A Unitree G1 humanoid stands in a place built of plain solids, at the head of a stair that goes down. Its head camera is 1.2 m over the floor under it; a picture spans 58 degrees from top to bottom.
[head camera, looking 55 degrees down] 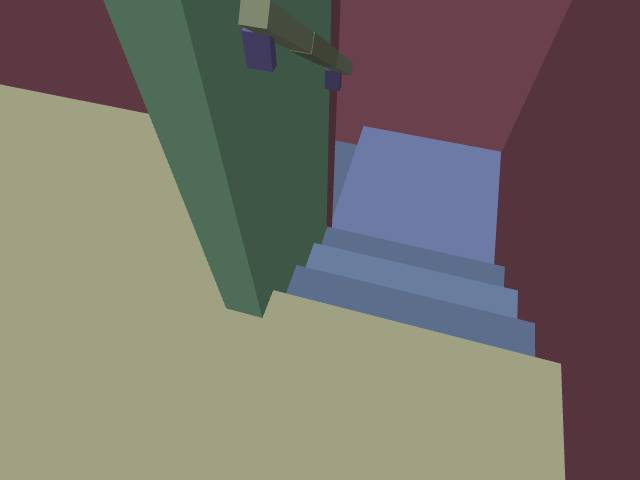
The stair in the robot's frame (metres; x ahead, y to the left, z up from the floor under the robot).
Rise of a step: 0.17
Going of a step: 0.22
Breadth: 0.85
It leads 15 degrees to the right of straight ahead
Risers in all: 4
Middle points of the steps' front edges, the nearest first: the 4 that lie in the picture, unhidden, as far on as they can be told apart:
0.53 -0.28 0.00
0.73 -0.32 -0.17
0.95 -0.38 -0.34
1.16 -0.44 -0.51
